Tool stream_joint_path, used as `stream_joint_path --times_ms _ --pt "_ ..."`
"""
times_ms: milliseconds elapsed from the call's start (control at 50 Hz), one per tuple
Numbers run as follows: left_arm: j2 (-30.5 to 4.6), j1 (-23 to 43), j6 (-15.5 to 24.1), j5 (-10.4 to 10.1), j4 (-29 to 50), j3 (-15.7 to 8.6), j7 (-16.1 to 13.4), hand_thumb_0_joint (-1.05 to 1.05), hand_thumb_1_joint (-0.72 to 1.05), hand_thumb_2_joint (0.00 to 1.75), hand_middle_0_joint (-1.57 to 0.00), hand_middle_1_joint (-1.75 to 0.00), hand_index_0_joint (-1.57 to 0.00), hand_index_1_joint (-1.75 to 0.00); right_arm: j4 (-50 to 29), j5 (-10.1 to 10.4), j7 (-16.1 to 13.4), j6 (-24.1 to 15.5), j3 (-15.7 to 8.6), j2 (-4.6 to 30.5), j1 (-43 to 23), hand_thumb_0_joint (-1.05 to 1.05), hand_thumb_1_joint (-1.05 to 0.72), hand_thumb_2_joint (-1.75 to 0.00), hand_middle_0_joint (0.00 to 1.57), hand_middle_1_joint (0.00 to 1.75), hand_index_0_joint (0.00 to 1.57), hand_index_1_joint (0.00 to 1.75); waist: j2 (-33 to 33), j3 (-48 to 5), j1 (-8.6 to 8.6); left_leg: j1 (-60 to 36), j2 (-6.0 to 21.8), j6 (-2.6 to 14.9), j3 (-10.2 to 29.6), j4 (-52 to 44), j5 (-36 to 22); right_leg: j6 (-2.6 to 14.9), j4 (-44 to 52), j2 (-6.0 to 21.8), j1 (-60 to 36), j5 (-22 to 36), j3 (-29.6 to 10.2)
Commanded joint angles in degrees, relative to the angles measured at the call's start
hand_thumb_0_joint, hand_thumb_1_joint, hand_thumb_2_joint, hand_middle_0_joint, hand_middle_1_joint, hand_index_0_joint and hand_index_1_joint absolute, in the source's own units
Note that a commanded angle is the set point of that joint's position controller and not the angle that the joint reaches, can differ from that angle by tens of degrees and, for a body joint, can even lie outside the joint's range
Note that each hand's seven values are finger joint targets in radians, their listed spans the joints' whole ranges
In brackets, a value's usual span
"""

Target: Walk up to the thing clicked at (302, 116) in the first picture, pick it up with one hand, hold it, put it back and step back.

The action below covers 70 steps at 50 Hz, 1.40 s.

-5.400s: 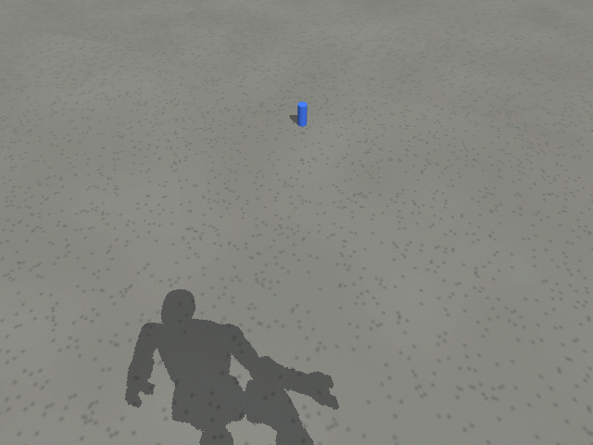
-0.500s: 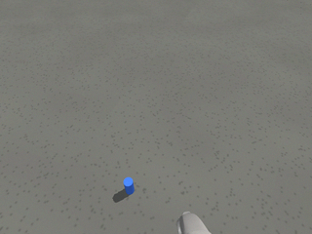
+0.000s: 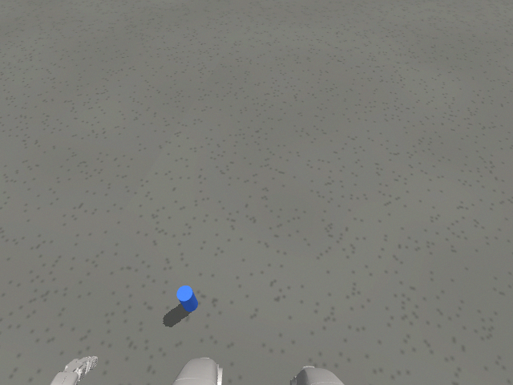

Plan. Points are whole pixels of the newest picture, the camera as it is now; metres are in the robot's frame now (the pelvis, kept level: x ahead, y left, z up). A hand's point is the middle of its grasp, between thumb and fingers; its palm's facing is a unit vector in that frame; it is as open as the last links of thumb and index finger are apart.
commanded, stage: walk up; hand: left
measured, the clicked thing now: (187, 299) +0.45 +0.25 -0.68
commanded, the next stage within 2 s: stand in 1.24 s
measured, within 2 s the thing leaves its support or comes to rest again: neither
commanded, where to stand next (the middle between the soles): +0.08 -0.03 m, yaw +3 degrees
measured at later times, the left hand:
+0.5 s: hand out of the picture +0.10 +0.25 -0.13, palm faces +0.00 -0.93 -0.37, open 7.4 cm
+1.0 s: hand out of the picture +0.09 +0.26 -0.12, palm faces +0.01 -0.94 -0.33, open 7.4 cm
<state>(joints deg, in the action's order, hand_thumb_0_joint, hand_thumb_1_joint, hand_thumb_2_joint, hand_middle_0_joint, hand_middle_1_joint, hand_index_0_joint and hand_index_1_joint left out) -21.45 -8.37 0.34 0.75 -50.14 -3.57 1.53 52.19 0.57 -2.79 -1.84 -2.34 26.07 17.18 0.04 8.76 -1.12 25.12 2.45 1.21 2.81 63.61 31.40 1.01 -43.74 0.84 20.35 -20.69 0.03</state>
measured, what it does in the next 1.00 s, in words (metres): steps on the spot: left foot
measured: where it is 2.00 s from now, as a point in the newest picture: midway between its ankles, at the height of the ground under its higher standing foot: outside the picture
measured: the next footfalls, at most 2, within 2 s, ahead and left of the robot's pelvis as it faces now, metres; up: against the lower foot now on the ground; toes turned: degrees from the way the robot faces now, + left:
left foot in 0.12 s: +0.09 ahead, +0.12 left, +0.00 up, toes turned +1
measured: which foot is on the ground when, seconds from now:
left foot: up 0.00-0.10, down 0.12-1.00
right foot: down 0.00-1.00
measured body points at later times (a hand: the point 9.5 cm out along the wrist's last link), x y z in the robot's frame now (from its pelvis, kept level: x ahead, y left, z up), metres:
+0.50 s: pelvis +0.00 -0.01 +0.02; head +0.04 -0.02 +0.47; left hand +0.10 +0.30 -0.10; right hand +0.12 -0.31 -0.12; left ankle +0.06 +0.12 -0.71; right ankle +0.03 -0.13 -0.71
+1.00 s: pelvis +0.01 +0.00 +0.03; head +0.03 +0.00 +0.48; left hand +0.09 +0.31 -0.10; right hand +0.10 -0.29 -0.10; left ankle +0.06 +0.12 -0.71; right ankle +0.03 -0.13 -0.71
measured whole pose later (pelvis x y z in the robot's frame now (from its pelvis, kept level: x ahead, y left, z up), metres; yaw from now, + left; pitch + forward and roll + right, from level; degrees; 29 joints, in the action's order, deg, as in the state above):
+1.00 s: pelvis +0.01 +0.00 +0.03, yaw +1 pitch -2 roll +0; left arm -20.0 -4.0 0.1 0.0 -65.7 -1.2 1.0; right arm 65.3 -0.2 1.3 -0.4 -0.1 20.0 3.8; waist 0.5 4.3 0.0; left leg 12.4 1.0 -0.2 -0.9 21.9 7.8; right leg -0.7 -21.4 0.7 9.6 -10.0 0.8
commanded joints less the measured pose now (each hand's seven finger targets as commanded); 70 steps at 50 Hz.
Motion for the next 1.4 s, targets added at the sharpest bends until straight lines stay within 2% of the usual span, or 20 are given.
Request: stream_joint_path --times_ms 0,40,60,80,100,120,140,160,180,200,240,280,360,580,800,960,1100,1200,1280,1380 --pt "-14.51 1.63 1.08 0.32 2.99 -3.00 -1.95 0.00 0.90 0.90 -0.20 -0.30 -0.20 -0.30 -0.18 -0.12 0.40 -1.38 -2.33 8.64 5.31 0.00 -0.90 -0.90 0.20 0.30 0.20 0.30 -9.83 -6.71 0.29 -1.58 0.53 0.00 -3.54 -11.13 -4.77 12.11 13.90 11.34 0.31 20.40 -11.53" --pt "-14.78 2.88 1.04 -0.46 2.56 -2.46 -2.07 0.00 0.90 0.90 -0.20 -0.30 -0.20 -0.30 0.23 -0.12 0.71 -1.54 -2.20 7.61 4.10 0.00 -0.90 -0.90 0.20 0.30 0.20 0.30 -10.07 -9.23 -0.42 -7.74 -0.23 -0.15 -4.66 -22.40 -12.13 11.18 8.86 11.36 -0.24 26.46 -10.22" --pt "-14.52 3.77 0.79 -1.26 2.24 -2.21 -2.06 0.00 0.90 0.90 -0.20 -0.30 -0.20 -0.30 0.86 -0.47 0.74 -1.65 -2.37 7.72 4.33 0.00 -0.90 -0.90 0.20 0.30 0.20 0.30 -8.69 -10.10 -1.39 -11.94 -1.33 0.21 -5.21 -27.30 -18.31 9.43 6.15 11.14 1.57 26.51 -9.63" --pt "-13.24 3.00 0.59 -1.66 2.03 -1.71 -2.12 0.00 0.90 0.90 -0.20 -0.30 -0.20 -0.30 0.38 -1.01 0.68 -1.81 -2.70 8.90 2.34 0.00 -0.90 -0.90 0.20 0.30 0.20 0.30 -6.17 -9.85 -0.94 -13.85 -0.06 0.90 -1.63 -30.39 -24.36 7.14 4.07 9.87 3.68 23.61 -9.71" --pt "-11.53 2.27 0.43 -2.00 2.07 -1.17 -2.19 0.00 0.90 0.90 -0.20 -0.30 -0.20 -0.30 -0.75 -1.75 0.70 -1.97 -3.34 12.17 -0.30 0.00 -0.90 -0.90 0.20 0.30 0.20 0.30 0.27 -10.58 0.18 -14.49 6.55 3.31 9.43 -32.83 -29.55 4.01 0.24 6.45 6.84 17.22 -8.01" --pt "-11.46 2.13 0.07 -2.50 0.59 -1.10 -2.59 0.00 0.90 0.90 -0.20 -0.30 -0.20 -0.30 -1.70 -0.84 1.14 -1.88 -3.32 15.19 -4.70 0.00 -0.90 -0.90 0.20 0.30 0.20 0.30 7.21 -10.13 1.33 -5.19 14.53 9.96 19.72 -37.75 -25.25 1.46 -4.80 0.36 0.45 3.13 -1.75" --pt "-12.25 1.00 -0.14 -2.03 -1.55 -1.73 -2.89 0.00 0.90 0.90 -0.20 -0.30 -0.20 -0.30 -1.81 -0.68 1.45 -1.73 -2.99 14.39 -8.49 0.00 -0.90 -0.90 0.20 0.30 0.20 0.30 7.10 -8.56 2.60 -0.58 16.28 12.30 21.08 -37.99 -23.00 1.63 -5.33 0.23 -4.09 -6.95 -2.12" --pt "-11.74 0.29 0.12 -1.64 -2.28 -1.41 -2.78 0.00 0.90 0.90 -0.20 -0.30 -0.20 -0.30 -1.75 -0.81 1.53 -1.60 -2.34 12.76 -10.50 0.00 -0.90 -0.90 0.20 0.30 0.20 0.30 4.83 -9.59 3.61 -0.27 13.74 10.36 16.45 -36.54 -22.21 1.97 -1.18 0.67 -6.08 -5.16 -2.94" --pt "-11.38 0.54 0.59 -1.45 -3.21 -1.43 -2.54 0.00 0.90 0.90 -0.20 -0.30 -0.20 -0.30 -1.29 -0.74 1.61 -1.24 -1.61 11.02 -10.93 0.00 -0.90 -0.90 0.20 0.30 0.20 0.30 3.07 -9.87 3.94 -0.41 9.73 6.48 11.38 -33.97 -22.32 2.41 5.27 1.86 -7.54 1.00 -4.22" --pt "-12.66 1.47 1.11 -1.01 -3.42 -1.43 -2.40 0.00 0.90 0.90 -0.20 -0.30 -0.20 -0.30 -0.69 -0.37 1.75 -0.84 -1.11 9.40 -11.25 0.00 -0.90 -0.90 0.20 0.30 0.20 0.30 1.42 -9.04 3.22 -0.63 5.61 2.88 6.37 -29.86 -22.41 3.85 11.43 5.33 -6.19 5.25 -10.06" --pt "-15.38 5.81 1.56 -0.75 -3.45 -1.52 -2.18 0.00 0.90 0.90 -0.20 -0.30 -0.20 -0.30 1.35 -0.05 1.89 -0.25 -1.11 8.01 -9.56 0.00 -0.90 -0.90 0.20 0.30 0.20 0.30 -1.74 -9.17 -0.16 -7.96 0.62 0.05 0.88 -26.60 -17.40 6.82 15.83 11.22 -0.02 8.20 -16.48" --pt "-14.20 7.39 1.78 -0.90 -4.16 -0.84 -2.37 0.00 0.90 0.90 -0.20 -0.30 -0.20 -0.30 2.89 -0.32 2.22 -0.21 -1.18 8.23 -10.00 0.00 -0.90 -0.90 0.20 0.30 0.20 0.30 -1.36 -11.08 -0.36 -12.04 1.66 0.79 1.46 -28.87 -21.83 4.83 14.93 9.62 -0.23 12.98 -12.75" --pt "-12.77 8.07 1.73 -0.72 -6.38 -0.32 -2.34 0.00 0.90 0.90 -0.20 -0.30 -0.20 -0.30 4.31 -0.14 2.71 -0.16 -0.72 7.34 -12.99 0.00 -0.90 -0.90 0.20 0.30 0.20 0.30 -4.36 -13.61 0.43 -14.85 3.40 1.83 2.45 -32.45 -26.11 2.29 16.42 7.62 -3.45 13.16 -9.14" --pt "-11.63 9.36 0.98 -0.87 -10.31 0.23 -1.65 0.00 0.90 0.90 -0.20 -0.30 -0.20 -0.30 8.64 -0.57 3.29 0.21 0.15 7.31 -17.73 0.00 -0.90 -0.90 0.20 0.30 0.20 0.30 -0.96 -10.02 1.13 -14.68 4.07 0.20 3.25 -42.15 -17.70 1.20 24.24 6.84 -5.60 4.27 -7.89" --pt "-10.69 7.72 0.84 -0.77 -11.95 0.20 -1.19 0.00 0.90 0.90 -0.20 -0.30 -0.20 -0.30 9.45 -0.77 3.23 -0.15 0.08 6.96 -18.13 0.00 -0.90 -0.90 0.20 0.30 0.20 0.30 1.25 -10.00 1.38 -12.33 5.62 -0.18 4.76 -47.40 -15.78 0.77 25.99 5.76 -10.97 7.41 -5.53" --pt "-10.48 6.69 1.15 -0.73 -12.44 0.32 -1.34 0.00 0.90 0.90 -0.20 -0.30 -0.20 -0.30 9.48 -0.60 3.13 -0.19 -0.11 6.38 -17.33 0.00 -0.90 -0.90 0.20 0.30 0.20 0.30 1.00 -11.96 1.24 -15.14 5.64 -0.22 3.87 -46.56 -22.06 0.45 26.39 6.16 -12.21 11.72 -5.16" --pt "-10.38 6.19 1.06 -0.68 -12.60 0.46 -1.44 0.00 0.90 0.90 -0.20 -0.30 -0.20 -0.30 9.49 -0.67 3.07 0.16 -0.30 6.43 -17.33 0.00 -0.90 -0.90 0.20 0.30 0.20 0.30 0.75 -10.78 1.12 -14.86 5.46 -0.29 4.31 -47.49 -19.01 0.23 26.62 6.00 -11.14 11.10 -5.04" --pt "-10.43 5.95 1.36 -0.59 -12.52 0.38 -1.59 0.00 0.90 0.90 -0.20 -0.30 -0.20 -0.30 9.40 -0.60 3.10 0.22 -0.27 5.88 -16.93 0.00 -0.90 -0.90 0.20 0.30 0.20 0.30 -0.01 -12.33 0.96 -17.06 5.15 -0.36 3.10 -45.65 -25.75 0.08 27.18 6.53 -12.12 14.45 -5.05" --pt "-10.27 6.31 1.55 -0.07 -12.49 0.82 -1.58 0.00 0.90 0.90 -0.20 -0.30 -0.20 -0.30 10.07 -1.57 2.99 0.21 -0.24 5.37 -16.37 0.00 -0.90 -0.90 0.20 0.30 0.20 0.30 -0.56 -10.11 0.45 -16.18 4.59 -0.49 3.43 -48.35 -19.18 -0.12 29.03 6.58 -10.47 5.70 -5.62" --pt "-10.13 5.30 1.89 -0.20 -12.14 0.98 -1.74 0.00 0.90 0.90 -0.20 -0.30 -0.20 -0.30 10.01 -1.39 2.93 -0.18 -0.35 5.37 -16.50 0.00 -0.90 -0.90 0.20 0.30 0.20 0.30 -0.43 -11.78 0.65 -18.95 5.15 -0.46 2.81 -47.22 -27.72 -0.20 28.04 6.87 -12.18 13.43 -5.08"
